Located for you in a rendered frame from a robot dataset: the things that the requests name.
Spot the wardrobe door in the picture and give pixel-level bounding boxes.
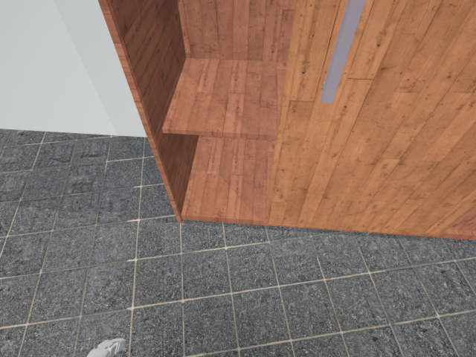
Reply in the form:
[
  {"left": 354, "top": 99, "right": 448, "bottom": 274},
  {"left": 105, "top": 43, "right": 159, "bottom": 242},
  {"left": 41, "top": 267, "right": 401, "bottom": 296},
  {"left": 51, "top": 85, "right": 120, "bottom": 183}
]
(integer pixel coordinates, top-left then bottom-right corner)
[
  {"left": 264, "top": 0, "right": 476, "bottom": 237},
  {"left": 449, "top": 208, "right": 476, "bottom": 231}
]

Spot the handle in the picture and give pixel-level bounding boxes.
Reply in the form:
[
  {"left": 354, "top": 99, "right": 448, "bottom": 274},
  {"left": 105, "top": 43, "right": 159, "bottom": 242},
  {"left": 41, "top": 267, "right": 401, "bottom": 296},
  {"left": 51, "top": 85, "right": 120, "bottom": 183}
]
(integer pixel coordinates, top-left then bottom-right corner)
[{"left": 321, "top": 0, "right": 366, "bottom": 103}]

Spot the left robot hand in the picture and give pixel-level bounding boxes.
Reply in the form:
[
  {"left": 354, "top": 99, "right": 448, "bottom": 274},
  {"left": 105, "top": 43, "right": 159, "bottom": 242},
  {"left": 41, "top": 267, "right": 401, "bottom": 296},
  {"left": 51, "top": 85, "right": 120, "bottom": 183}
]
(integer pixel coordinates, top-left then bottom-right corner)
[{"left": 86, "top": 338, "right": 126, "bottom": 357}]

